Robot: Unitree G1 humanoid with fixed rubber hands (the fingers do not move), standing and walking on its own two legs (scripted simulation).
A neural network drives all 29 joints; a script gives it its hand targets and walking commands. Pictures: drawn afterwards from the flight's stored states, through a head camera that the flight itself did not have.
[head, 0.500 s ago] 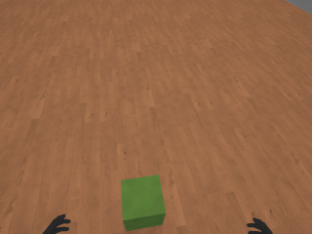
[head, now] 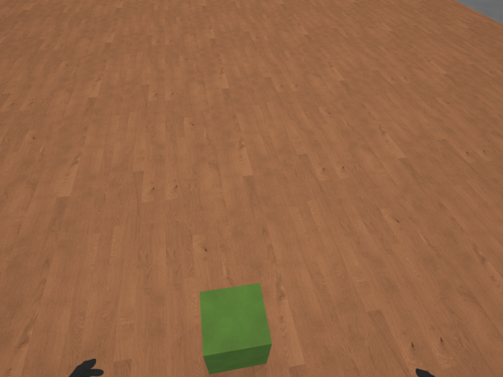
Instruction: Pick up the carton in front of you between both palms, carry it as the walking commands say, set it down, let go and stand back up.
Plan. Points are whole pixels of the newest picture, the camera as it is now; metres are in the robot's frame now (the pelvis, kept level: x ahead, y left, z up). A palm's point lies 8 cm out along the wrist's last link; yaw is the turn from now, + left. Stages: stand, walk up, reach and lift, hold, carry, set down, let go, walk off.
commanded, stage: stand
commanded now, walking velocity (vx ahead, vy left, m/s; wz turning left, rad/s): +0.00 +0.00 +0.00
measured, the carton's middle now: (234, 329) +0.40 +0.05 -0.65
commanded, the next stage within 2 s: none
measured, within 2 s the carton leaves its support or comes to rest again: neither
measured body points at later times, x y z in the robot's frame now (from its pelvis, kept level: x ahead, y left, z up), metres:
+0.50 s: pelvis -0.01 +0.00 +0.00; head -0.01 +0.00 +0.45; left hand +0.09 +0.30 -0.12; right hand +0.08 -0.32 -0.11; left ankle -0.01 +0.11 -0.74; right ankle -0.04 -0.13 -0.74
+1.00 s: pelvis -0.01 -0.01 +0.00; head -0.01 -0.01 +0.45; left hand +0.09 +0.31 -0.11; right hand +0.08 -0.32 -0.12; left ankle -0.01 +0.11 -0.74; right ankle -0.04 -0.14 -0.74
